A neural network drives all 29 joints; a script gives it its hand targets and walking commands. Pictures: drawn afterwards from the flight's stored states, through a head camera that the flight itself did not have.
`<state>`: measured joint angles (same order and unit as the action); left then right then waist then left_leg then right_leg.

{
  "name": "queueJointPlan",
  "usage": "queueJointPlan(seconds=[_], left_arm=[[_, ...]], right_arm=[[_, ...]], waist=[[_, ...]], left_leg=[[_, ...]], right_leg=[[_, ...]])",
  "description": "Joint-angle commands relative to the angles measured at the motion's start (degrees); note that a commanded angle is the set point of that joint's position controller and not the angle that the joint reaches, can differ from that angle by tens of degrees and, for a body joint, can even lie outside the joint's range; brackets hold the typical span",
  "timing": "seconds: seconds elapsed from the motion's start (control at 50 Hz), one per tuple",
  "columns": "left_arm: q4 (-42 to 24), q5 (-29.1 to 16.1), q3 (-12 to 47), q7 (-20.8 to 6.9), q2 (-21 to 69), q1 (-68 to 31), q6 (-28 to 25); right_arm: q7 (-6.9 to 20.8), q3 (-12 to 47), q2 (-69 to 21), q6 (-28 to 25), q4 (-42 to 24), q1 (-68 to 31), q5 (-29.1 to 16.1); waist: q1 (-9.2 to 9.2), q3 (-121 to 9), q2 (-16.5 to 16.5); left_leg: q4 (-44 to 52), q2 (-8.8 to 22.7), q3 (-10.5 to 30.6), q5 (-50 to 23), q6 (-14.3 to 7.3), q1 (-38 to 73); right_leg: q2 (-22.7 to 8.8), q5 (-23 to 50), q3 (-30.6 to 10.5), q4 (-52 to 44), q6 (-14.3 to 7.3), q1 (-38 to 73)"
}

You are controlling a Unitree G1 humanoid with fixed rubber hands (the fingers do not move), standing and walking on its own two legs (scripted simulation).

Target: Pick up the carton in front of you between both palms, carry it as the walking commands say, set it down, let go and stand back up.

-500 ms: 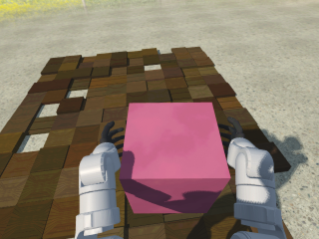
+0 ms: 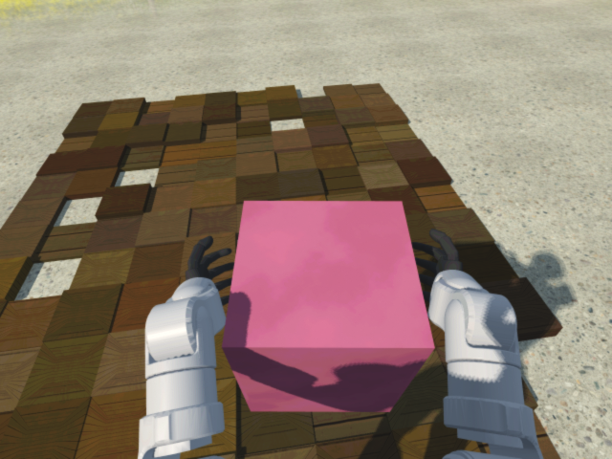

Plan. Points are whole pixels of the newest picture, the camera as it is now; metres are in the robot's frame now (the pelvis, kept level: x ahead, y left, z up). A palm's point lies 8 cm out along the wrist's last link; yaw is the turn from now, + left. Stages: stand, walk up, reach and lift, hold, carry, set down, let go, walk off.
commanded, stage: carry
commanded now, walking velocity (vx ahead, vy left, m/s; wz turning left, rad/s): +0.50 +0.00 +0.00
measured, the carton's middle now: (321, 313) +0.33 +0.00 +0.03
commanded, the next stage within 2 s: none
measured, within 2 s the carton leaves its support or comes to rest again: neither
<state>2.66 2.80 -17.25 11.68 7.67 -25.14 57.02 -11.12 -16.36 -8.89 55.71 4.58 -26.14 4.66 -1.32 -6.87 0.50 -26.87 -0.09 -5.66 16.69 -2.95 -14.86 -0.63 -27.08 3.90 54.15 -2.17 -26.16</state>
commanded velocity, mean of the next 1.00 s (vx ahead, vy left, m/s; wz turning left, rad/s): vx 0.50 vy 0.00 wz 0.00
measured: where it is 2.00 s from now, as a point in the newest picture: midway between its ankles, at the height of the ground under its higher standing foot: (299, 256)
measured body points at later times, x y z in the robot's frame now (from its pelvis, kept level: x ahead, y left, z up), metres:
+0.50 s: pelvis +0.24 -0.06 +0.01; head +0.27 -0.07 +0.46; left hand +0.57 +0.10 +0.12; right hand +0.58 -0.21 +0.11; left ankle +0.27 +0.08 -0.68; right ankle +0.22 -0.13 -0.74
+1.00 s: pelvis +0.55 +0.00 +0.00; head +0.59 +0.01 +0.45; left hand +0.87 +0.14 +0.06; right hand +0.85 -0.16 +0.07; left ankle +0.53 +0.05 -0.74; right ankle +0.59 -0.15 -0.67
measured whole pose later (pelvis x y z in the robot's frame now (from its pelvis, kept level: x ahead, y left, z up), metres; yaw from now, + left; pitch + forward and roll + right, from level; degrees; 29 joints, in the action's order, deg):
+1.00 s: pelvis +0.55 +0.00 +0.00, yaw -2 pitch +4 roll -2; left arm -11.9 1.7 -9.5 9.6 8.5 -14.2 58.1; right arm -7.2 -11.3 -8.4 56.1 -11.3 -13.4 1.0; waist -0.9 -0.3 -0.2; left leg -17.9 -0.4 -10.5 13.0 -3.4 -11.0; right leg -4.6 -13.7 4.3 55.5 0.3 -35.3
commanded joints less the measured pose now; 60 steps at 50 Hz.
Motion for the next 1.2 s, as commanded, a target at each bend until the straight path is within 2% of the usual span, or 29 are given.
queueJointPlan(seconds=[0.0,0.06,0.18,0.2,0.22,0.24,0.26,0.28,0.3,0.32,0.34,0.38,0.48,0.62,0.66,0.68,0.7,0.72,0.74,0.76,0.78,0.82,0.88,0.96,1.02,1.1,1.14,1.16,1.18], left_arm=[[-4.14,-8.59,33.84,-0.15,45.37,-36.31,-2.36],[-8.1,-8.94,34.33,0.52,42.63,-35.58,-2.98],[-15.08,-10.63,33.87,2.02,34.13,-32.74,-0.73],[-15.27,-10.73,33.48,2.03,33.2,-32.16,-0.11],[-14.98,-10.65,32.8,2.06,32.03,-30.93,0.51],[-14.63,-10.22,31.76,2.14,30.7,-28.4,1.25],[-14.87,-9.88,31.11,2.5,28.6,-29.4,1.99],[-15.79,-10.41,31.57,2.58,29.48,-29.65,2.56],[-17.75,-11.27,32.25,2.19,30.86,-30.55,2.86],[-19.64,-12.02,33.0,1.69,32.35,-31.93,3.27],[-21.6,-12.66,33.82,1.15,33.66,-32.99,3.6],[-23.25,-12.83,35.07,0.19,35.67,-31.99,4.23],[-20.9,-11.11,37.69,-1.96,37.88,-27.07,4.67],[-13.65,-8.87,37.71,-2.04,38.51,-29.02,2.71],[-11.89,-8.54,37.58,-1.64,39.42,-30.33,2.07],[-11.14,-8.46,37.68,-1.48,40.11,-30.5,1.83],[-10.57,-8.39,37.79,-1.33,40.72,-30.42,1.66],[-10.04,-8.11,37.66,-1.08,40.83,-30.13,1.44],[-9.99,-7.95,37.54,-0.88,42.06,-29.28,1.42],[-10.56,-7.73,36.92,-0.73,41.96,-28.87,1.28],[-10.83,-8.1,37.38,-0.56,43.76,-29.84,1.0],[-11.93,-8.47,37.97,-1.06,47.4,-28.52,0.26],[-14.52,-7.91,40.47,-2.19,49.7,-22.43,-0.92],[-20.72,-8.59,42.76,-2.41,50.29,-10.62,-0.68],[-26.27,-9.26,43.9,-2.55,48.24,-4.66,0.53],[-32.2,-10.69,45.04,-2.69,44.03,-2.12,2.89],[-33.98,-11.29,44.72,-2.15,40.83,-1.24,4.05],[-34.8,-11.59,44.71,-1.96,39.47,-2.17,4.7],[-34.39,-11.85,44.43,-1.73,38.35,-1.76,5.11]], right_arm=[[0.29,34.65,-43.02,-1.8,-9.31,-36.65,-11.5],[0.0,36.07,-40.52,-2.4,-13.44,-36.09,-13.17],[-1.7,35.28,-32.4,0.11,-17.96,-30.9,-14.0],[-1.96,35.0,-31.45,0.86,-18.41,-30.38,-13.85],[-2.12,35.02,-30.63,1.67,-18.91,-29.99,-13.88],[-2.31,34.95,-29.54,2.59,-19.56,-31.24,-14.08],[-2.34,34.93,-30.04,3.51,-19.35,-30.66,-14.52],[-2.35,34.61,-29.96,4.19,-20.33,-32.05,-14.77],[-2.2,34.82,-31.73,4.85,-21.43,-33.71,-15.56],[-1.91,34.95,-33.09,5.25,-21.84,-34.54,-15.86],[-1.63,34.94,-34.1,5.64,-21.73,-33.81,-15.63],[-1.11,35.06,-35.65,6.18,-21.26,-30.28,-14.08],[0.08,36.12,-38.33,6.59,-18.31,-25.34,-10.19],[0.96,35.05,-38.99,4.86,-12.05,-27.31,-8.48],[0.91,33.82,-38.8,4.1,-10.3,-27.67,-8.25],[0.88,33.12,-38.75,3.77,-9.36,-27.47,-8.12],[0.84,32.42,-38.74,3.47,-8.02,-26.18,-7.89],[0.9,32.0,-38.77,3.23,-7.11,-24.88,-7.7],[0.73,31.43,-38.03,3.05,-6.97,-24.52,-7.27],[0.73,32.45,-39.97,2.52,-6.44,-24.5,-8.24],[1.04,33.17,-41.53,2.1,-8.01,-24.67,-9.42],[2.32,36.58,-45.87,0.95,-12.18,-25.82,-11.66],[3.86,39.98,-48.21,-0.34,-17.61,-22.77,-12.75],[4.36,41.72,-47.64,0.18,-24.19,-10.42,-13.78],[4.43,41.74,-45.23,1.61,-28.5,-3.25,-13.24],[4.16,41.7,-40.31,4.08,-33.1,1.35,-13.31],[3.53,41.68,-36.86,5.45,-35.0,2.32,-13.31],[2.99,41.22,-35.11,5.86,-35.13,2.57,-13.16],[2.46,41.1,-33.25,6.3,-35.93,1.32,-13.02]], waist=[[-1.69,-13.56,4.86],[-1.44,-13.17,6.37],[-1.16,-13.07,9.32],[0.19,-15.09,7.9],[1.78,-18.82,4.33],[4.25,-23.83,-2.72],[3.17,-24.73,-16.05],[3.28,-23.24,-15.84],[3.39,-21.28,-13.16],[3.4,-19.51,-7.71],[3.28,-18.55,-4.95],[2.62,-18.83,-6.25],[2.94,-15.08,-7.33],[4.85,-9.06,-9.01],[3.76,-8.72,-9.39],[2.09,-10.27,-9.15],[-0.22,-13.68,-6.54],[-1.74,-18.11,-1.94],[-1.24,-24.31,9.28],[-1.36,-23.37,17.42],[0.12,-20.99,12.82],[0.01,-18.15,2.93],[0.79,-18.22,4.24],[0.39,-16.28,5.56],[0.24,-11.82,5.29],[0.19,-7.16,8.11],[0.92,-7.71,9.05],[1.61,-9.85,9.8],[2.93,-13.68,8.54]], left_leg=[[12.4,16.62,19.36,-13.18,-8.17,24.36],[12.84,14.11,13.29,-16.95,-7.08,23.1],[5.92,12.23,5.52,-29.69,-3.15,19.25],[-0.57,10.94,2.2,-33.03,-1.74,16.17],[-9.58,8.94,-0.39,-32.23,-0.08,9.97],[-23.1,7.17,-1.76,-15.38,2.2,0.6],[-35.39,-1.27,-0.36,9.73,4.12,-18.4],[-43.01,-0.5,4.89,13.32,2.7,-26.72],[-45.15,1.84,5.94,11.73,1.53,-29.27],[-43.78,3.35,6.11,8.39,1.26,-29.2],[-41.05,4.82,6.34,5.66,1.45,-27.58],[-34.98,5.21,5.32,3.18,2.58,-24.13],[-18.92,4.21,1.18,-3.36,4.38,-24.88],[-5.66,2.24,-2.55,-14.2,1.66,-20.41],[-2.81,1.72,-3.28,-14.09,0.06,-15.25],[-1.22,-0.07,-5.33,-12.94,-0.51,-8.57],[1.88,-2.95,-8.27,-12.05,-0.38,2.45],[1.41,1.25,-4.03,-9.51,0.02,15.67],[1.89,19.13,22.79,-3.82,-5.94,30.19],[10.65,23.25,39.17,-2.49,-10.01,34.14],[10.18,23.01,34.89,-3.46,-9.65,31.75],[9.84,19.72,23.43,-13.51,-6.78,24.45],[12.53,16.87,14.17,-18.52,-4.64,21.18],[13.91,15.15,8.82,-24.15,-5.36,27.03],[14.94,13.58,5.35,-28.18,-4.52,26.87],[12.33,12.75,0.88,-39.99,-3.91,25.32],[4.9,11.1,-4.2,-57.14,-1.88,23.38],[-2.77,11.04,-6.09,-60.31,-0.61,18.89],[-11.53,9.15,-6.47,-52.12,0.74,9.13]], right_leg=[[-2.84,6.36,-0.83,-0.41,1.48,-17.12],[-2.33,11.78,0.53,-7.91,2.14,-13.58],[0.92,17.67,5.42,-25.03,-0.06,0.81],[2.33,20.31,7.8,-29.03,-0.75,9.74],[1.36,19.43,6.33,-29.19,-1.97,22.05],[-9.17,10.38,-8.64,-30.53,-4.43,33.4],[-23.32,10.74,-35.02,-35.8,-10.78,43.57],[-23.55,10.95,-37.5,-36.47,-13.17,44.71],[-21.39,16.94,-32.83,-35.17,-12.23,42.19],[-19.85,22.35,-27.3,-35.0,-10.84,39.06],[-18.72,24.76,-22.71,-35.82,-9.23,35.77],[-17.06,29.18,-16.35,-37.57,-7.68,33.15],[-14.21,34.16,-8.33,-40.45,-7.89,34.36],[-11.92,41.9,-3.0,-37.59,-6.37,33.58],[-12.12,46.38,-2.0,-34.62,-5.3,32.56],[-11.44,52.09,0.04,-29.45,-4.25,31.05],[-8.93,53.83,3.71,-20.07,-2.43,27.81],[-7.34,41.41,4.64,-8.97,-0.42,19.38],[-2.91,21.12,3.27,7.51,2.2,2.82],[4.3,-0.47,-1.03,17.3,2.28,-11.16],[-0.32,1.08,-5.01,21.84,0.87,-14.31],[-4.02,6.35,-4.65,17.13,0.42,-13.21],[-4.67,10.68,-2.11,7.96,1.76,-9.07],[-4.48,15.19,1.02,0.06,2.88,-14.6],[-3.45,15.97,3.95,-10.68,2.94,-14.15],[-1.06,20.53,8.64,-18.33,0.7,-9.81],[2.82,20.52,12.58,-22.08,-0.88,-1.47],[4.15,20.95,13.92,-24.45,-1.9,8.57],[1.84,18.64,8.32,-24.93,-4.27,21.86]])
